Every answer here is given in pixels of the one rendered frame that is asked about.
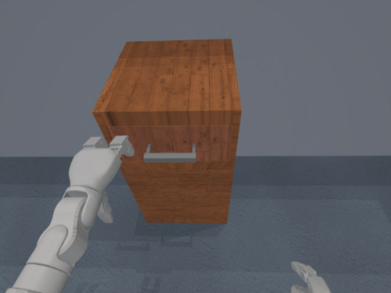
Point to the right robot hand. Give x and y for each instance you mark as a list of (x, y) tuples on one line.
[(315, 284)]

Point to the left robot forearm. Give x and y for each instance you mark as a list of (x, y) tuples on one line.
[(62, 244)]

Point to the drawer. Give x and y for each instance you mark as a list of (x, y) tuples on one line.
[(212, 142)]

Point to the handle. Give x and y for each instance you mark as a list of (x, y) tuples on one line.
[(170, 157)]

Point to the cabinet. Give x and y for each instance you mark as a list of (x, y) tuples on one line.
[(173, 83)]

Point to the left robot hand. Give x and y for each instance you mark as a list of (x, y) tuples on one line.
[(96, 165)]

